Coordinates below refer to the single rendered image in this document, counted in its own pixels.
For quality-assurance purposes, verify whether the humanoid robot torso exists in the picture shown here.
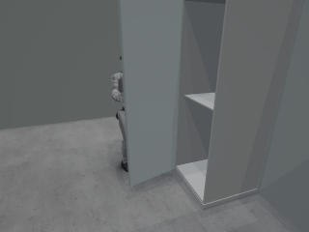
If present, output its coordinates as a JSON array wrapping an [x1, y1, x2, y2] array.
[[118, 71, 125, 109]]

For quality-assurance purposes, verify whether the robot right forearm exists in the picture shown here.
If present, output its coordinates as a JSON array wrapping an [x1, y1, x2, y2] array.
[[111, 91, 118, 102]]

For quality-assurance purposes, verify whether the right robot thigh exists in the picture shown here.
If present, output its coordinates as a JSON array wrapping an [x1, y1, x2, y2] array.
[[116, 109, 126, 144]]

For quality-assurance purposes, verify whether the robot right upper arm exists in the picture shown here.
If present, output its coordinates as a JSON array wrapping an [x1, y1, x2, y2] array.
[[111, 72, 121, 94]]

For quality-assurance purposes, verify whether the right robot hand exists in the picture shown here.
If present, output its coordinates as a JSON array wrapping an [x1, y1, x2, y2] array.
[[117, 92, 124, 103]]

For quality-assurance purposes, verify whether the fridge door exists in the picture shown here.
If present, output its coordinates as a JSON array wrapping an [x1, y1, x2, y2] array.
[[118, 0, 183, 187]]

